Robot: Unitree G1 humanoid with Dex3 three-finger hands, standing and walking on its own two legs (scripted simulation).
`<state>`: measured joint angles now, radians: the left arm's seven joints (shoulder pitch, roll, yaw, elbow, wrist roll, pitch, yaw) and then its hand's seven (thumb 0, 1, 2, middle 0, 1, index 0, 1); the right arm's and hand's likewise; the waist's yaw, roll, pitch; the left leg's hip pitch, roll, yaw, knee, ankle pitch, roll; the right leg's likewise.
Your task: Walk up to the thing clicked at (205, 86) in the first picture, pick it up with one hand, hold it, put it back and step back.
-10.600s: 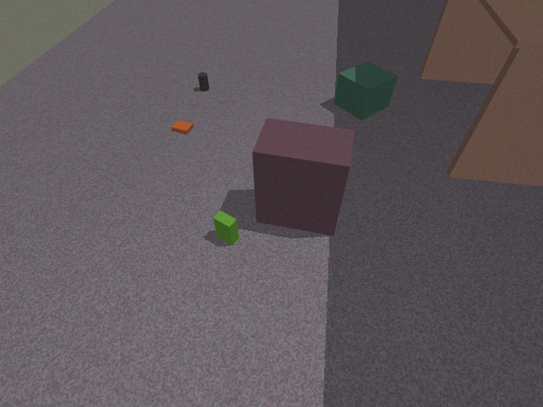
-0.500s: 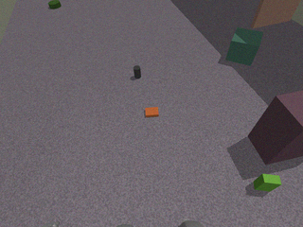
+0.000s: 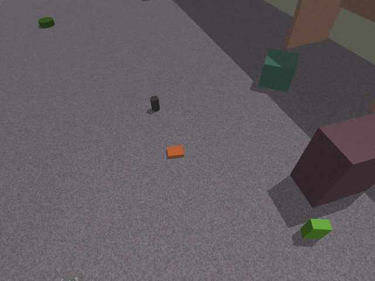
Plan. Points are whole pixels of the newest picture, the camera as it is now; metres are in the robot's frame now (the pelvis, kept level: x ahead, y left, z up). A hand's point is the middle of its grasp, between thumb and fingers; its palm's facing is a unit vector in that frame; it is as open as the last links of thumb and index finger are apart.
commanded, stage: walk up
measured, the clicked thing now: (155, 103) +1.48 +0.29 -0.72
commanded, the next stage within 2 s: stand in 0.08 s
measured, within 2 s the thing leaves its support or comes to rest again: neither
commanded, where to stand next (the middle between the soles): +0.05 +0.01 m, yaw +2 degrees
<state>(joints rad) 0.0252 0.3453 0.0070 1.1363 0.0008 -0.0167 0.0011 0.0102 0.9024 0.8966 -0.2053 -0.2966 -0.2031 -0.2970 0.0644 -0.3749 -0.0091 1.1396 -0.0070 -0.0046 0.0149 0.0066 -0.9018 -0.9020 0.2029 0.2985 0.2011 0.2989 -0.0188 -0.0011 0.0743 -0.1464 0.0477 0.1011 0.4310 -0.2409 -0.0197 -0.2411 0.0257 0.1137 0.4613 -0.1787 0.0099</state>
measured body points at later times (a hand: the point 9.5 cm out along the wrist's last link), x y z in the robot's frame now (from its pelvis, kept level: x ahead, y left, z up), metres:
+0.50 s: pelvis +0.02 +0.01 +0.01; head +0.02 +0.01 +0.46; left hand +0.09 +0.31 -0.13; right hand +0.11 -0.29 -0.13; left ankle +0.00 +0.13 -0.74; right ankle +0.05 -0.12 -0.74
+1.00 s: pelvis +0.02 +0.00 +0.01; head +0.03 +0.00 +0.46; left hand +0.09 +0.30 -0.12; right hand +0.11 -0.30 -0.13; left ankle +0.00 +0.13 -0.74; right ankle +0.05 -0.12 -0.74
